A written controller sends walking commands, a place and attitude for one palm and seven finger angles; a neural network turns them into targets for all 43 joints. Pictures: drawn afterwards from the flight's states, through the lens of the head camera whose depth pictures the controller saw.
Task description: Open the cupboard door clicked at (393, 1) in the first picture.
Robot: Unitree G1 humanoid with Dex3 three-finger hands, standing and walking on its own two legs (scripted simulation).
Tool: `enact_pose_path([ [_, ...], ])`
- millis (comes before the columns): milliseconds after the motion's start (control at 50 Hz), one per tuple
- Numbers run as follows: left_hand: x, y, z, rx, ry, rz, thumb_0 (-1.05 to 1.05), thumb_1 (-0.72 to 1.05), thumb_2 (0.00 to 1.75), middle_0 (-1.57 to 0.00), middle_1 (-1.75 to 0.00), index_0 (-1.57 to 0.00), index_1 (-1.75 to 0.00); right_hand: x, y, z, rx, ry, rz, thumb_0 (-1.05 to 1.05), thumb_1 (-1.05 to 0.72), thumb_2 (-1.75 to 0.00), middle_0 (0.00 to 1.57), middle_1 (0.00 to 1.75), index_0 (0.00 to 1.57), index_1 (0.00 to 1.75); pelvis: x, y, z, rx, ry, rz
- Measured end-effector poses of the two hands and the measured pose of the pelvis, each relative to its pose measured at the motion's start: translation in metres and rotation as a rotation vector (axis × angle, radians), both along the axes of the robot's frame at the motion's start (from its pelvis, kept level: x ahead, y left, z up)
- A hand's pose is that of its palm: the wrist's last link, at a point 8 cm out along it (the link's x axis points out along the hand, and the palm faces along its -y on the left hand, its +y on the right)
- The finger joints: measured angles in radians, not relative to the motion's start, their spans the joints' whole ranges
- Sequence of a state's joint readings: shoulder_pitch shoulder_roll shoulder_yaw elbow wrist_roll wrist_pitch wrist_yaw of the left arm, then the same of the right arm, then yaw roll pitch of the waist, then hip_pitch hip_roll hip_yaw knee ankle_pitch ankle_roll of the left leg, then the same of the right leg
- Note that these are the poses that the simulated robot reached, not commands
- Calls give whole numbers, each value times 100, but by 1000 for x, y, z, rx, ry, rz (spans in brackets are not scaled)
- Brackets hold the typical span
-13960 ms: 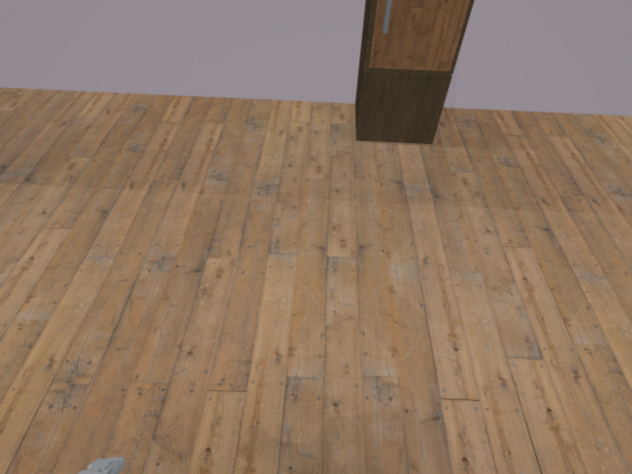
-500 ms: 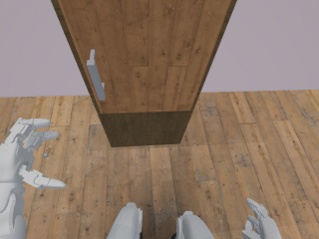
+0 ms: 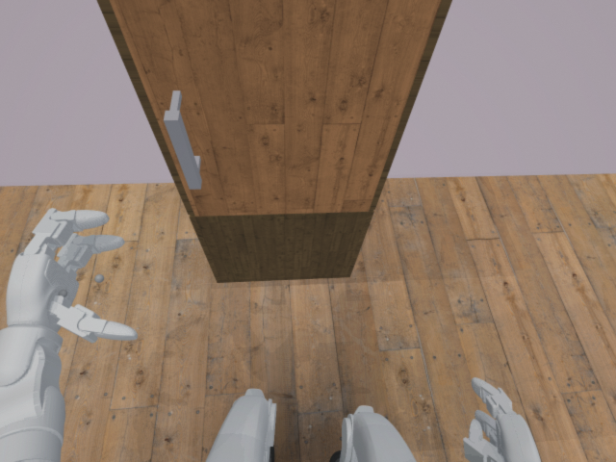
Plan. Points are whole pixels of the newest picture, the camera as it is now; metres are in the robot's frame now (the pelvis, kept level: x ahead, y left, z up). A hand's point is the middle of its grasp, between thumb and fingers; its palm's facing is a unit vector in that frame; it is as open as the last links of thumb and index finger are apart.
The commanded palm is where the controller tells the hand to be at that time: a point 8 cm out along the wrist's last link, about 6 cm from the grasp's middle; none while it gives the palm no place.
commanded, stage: move the hooked fingers beside the handle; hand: left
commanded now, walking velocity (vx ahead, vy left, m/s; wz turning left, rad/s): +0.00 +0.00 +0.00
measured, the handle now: (186, 143) +0.55 +0.23 +0.02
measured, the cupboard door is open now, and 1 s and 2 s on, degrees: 0 0 0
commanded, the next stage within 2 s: none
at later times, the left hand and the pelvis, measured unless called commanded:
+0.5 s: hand (119, 231) +0.39 +0.28 +0.02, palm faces +0.13 -0.99 -0.03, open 14.0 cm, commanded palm +0.36 +0.32 +0.03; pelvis +0.00 +0.01 -0.01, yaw -1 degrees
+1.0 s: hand (130, 202) +0.44 +0.28 +0.01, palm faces +0.13 -0.99 -0.02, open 14.0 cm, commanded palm +0.42 +0.32 +0.02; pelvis -0.01 +0.01 -0.02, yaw -2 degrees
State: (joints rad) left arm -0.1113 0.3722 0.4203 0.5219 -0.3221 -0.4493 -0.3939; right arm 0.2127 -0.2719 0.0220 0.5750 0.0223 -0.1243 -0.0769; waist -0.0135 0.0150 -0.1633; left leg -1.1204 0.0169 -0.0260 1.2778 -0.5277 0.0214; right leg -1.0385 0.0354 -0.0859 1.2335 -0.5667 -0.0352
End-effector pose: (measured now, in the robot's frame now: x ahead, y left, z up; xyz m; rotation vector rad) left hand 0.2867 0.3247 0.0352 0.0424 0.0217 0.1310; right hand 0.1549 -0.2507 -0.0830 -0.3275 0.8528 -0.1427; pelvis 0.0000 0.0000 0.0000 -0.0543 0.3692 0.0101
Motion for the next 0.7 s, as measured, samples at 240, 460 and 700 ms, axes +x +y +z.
enact_pose_path([
  [240,40,7,-3,-8,13,2,-1,-50,30,-31,-120,-30,-120,-29,-10,-8,-11,91,-63,1,-90,-90,20,30,20,30,1,0,-2,2,25,-18],
  [460,66,4,-11,-15,9,-11,-1,-50,30,-30,-120,-30,-120,-55,-12,-16,-28,189,-96,1,-90,-90,20,30,20,30,1,6,-6,-3,47,-21],
  [700,92,2,-11,-11,-2,-8,-1,-50,30,-30,-120,-30,-120,-68,-7,-21,-20,240,-111,1,-90,-90,20,30,20,30,-1,10,-8,-7,61,-27],
])
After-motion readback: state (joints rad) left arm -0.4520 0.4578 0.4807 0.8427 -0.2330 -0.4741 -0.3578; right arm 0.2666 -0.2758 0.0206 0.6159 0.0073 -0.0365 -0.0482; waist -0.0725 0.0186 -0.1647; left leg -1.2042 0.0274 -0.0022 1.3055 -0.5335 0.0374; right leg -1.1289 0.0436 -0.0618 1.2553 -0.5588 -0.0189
